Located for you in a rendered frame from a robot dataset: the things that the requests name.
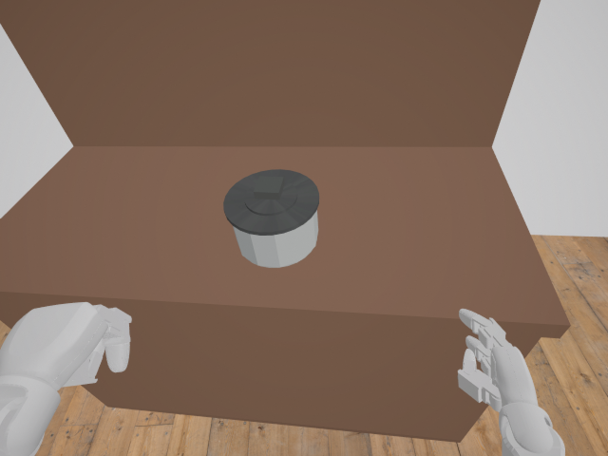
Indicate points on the lid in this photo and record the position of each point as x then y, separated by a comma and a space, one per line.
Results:
267, 217

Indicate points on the table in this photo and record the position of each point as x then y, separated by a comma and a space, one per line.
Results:
390, 107

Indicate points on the left robot hand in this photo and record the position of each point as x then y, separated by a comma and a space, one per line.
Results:
54, 343

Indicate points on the knob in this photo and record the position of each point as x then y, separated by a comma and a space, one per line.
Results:
269, 188

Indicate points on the right robot forearm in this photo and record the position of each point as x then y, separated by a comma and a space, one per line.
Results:
528, 431

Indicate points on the right robot hand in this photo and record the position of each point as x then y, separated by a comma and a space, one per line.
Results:
503, 366

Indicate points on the pot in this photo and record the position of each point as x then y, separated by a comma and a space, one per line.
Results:
279, 250

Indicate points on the left robot forearm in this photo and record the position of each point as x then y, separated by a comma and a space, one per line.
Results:
27, 404

